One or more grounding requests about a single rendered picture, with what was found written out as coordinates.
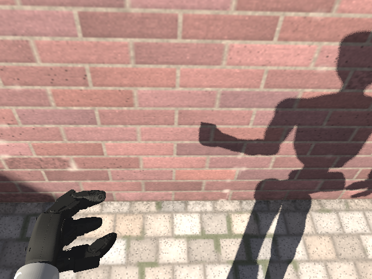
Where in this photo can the robot left hand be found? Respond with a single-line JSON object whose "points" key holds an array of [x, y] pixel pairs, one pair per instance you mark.
{"points": [[56, 228]]}

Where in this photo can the robot left forearm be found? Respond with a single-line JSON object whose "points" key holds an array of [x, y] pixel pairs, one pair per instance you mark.
{"points": [[37, 271]]}

